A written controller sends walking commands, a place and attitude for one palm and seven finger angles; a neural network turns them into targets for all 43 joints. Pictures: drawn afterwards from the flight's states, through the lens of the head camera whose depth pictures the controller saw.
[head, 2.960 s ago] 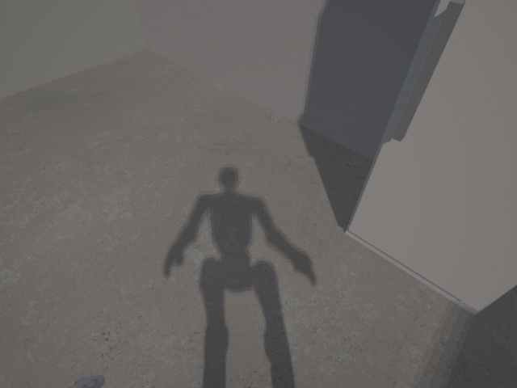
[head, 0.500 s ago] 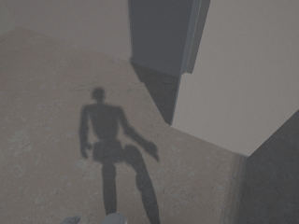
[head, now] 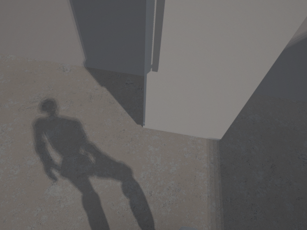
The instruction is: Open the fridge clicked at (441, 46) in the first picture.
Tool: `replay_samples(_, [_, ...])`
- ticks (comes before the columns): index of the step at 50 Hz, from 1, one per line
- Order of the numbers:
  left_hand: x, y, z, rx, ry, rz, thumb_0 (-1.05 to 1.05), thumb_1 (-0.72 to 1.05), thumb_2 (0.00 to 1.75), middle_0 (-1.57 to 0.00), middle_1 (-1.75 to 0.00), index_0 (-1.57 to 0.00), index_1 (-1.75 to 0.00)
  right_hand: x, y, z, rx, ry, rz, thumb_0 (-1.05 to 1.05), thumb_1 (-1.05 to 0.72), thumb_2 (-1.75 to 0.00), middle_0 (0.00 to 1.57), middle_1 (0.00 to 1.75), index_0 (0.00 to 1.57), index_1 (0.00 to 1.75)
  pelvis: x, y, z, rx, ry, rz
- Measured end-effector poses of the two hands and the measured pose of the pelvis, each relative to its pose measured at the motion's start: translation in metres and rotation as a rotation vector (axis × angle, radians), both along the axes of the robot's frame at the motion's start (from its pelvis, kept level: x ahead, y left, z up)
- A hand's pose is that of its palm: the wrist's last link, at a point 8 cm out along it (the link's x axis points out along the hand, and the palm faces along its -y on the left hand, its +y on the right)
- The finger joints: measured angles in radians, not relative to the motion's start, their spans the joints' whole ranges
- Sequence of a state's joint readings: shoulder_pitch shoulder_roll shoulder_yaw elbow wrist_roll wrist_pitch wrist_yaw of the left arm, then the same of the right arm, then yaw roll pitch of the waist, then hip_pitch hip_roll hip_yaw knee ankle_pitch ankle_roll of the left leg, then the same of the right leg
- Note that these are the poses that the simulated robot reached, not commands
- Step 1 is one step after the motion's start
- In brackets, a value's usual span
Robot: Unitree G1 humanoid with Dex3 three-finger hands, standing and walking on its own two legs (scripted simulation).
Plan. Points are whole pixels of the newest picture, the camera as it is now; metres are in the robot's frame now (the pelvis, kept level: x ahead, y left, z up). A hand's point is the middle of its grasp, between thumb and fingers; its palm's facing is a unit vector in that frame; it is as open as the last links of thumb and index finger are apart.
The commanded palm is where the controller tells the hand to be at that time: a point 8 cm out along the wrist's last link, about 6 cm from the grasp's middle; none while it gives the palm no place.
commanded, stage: take the last steps up to it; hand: left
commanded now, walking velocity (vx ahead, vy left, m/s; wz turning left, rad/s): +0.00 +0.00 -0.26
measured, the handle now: (158, 29) +0.82 +0.03 +0.08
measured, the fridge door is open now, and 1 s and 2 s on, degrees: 0 0 0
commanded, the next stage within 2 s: come to a stop and stand still in 0.94 s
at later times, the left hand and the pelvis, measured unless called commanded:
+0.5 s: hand out of the picture +0.06 +0.16 -0.18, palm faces +0.00 -0.99 -0.17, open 7.3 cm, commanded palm none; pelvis +0.06 -0.02 +0.00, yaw -4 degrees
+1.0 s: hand (129, 163) +0.35 +0.10 -0.18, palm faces -0.15 -0.97 -0.21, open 7.3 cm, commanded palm none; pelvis +0.23 -0.07 -0.02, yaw -7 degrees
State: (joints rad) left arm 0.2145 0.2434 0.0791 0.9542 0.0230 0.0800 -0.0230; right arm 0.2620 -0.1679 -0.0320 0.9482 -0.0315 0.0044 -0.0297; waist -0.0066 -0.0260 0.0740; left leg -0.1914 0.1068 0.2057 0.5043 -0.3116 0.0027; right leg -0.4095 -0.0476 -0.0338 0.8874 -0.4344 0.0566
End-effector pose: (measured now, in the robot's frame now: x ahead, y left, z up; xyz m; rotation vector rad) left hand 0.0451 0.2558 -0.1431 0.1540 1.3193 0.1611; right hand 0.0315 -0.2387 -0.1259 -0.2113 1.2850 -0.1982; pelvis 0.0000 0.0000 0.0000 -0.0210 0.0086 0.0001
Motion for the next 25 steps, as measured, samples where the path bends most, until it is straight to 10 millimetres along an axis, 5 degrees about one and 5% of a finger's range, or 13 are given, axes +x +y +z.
replay_samples(6, [0.047,-0.035,0.005,0.039,-0.091,-0.103,0.0,0.91,0.9,-0.2,-0.3,-0.19,-0.3,-0.05,-0.026,-0.031,0.052,0.109,-0.108,0.01,-0.9,-0.9,0.2,0.3,0.2,0.3,0.003,-0.022,-0.014,0.018,-0.002,-0.044])
replay_samples(10, [0.059,-0.053,0.017,0.045,-0.153,-0.102,0.0,0.91,0.9,-0.2,-0.3,-0.2,-0.3,-0.059,-0.035,-0.032,0.066,0.158,-0.117,0.01,-0.9,-0.9,0.2,0.3,0.2,0.3,0.007,-0.031,-0.008,0.023,-0.01,-0.041])
replay_samples(16, [0.05,-0.063,0.019,0.027,-0.133,-0.085,0.0,0.92,0.9,-0.21,-0.3,-0.2,-0.3,-0.025,-0.039,-0.019,0.081,0.07,-0.101,0.01,-0.91,-0.9,0.2,0.3,0.2,0.29,0.022,-0.038,0.002,0.031,-0.012,-0.058])
replay_samples(25, [0.012,-0.047,-0.008,-0.034,0.051,-0.024,0.0,0.92,0.9,-0.21,-0.3,-0.2,-0.3,0.062,-0.022,-0.005,0.047,-0.065,-0.052,0.01,-0.91,-0.9,0.2,0.3,0.2,0.29,0.063,-0.022,-0.003,0.002,-0.014,-0.078])
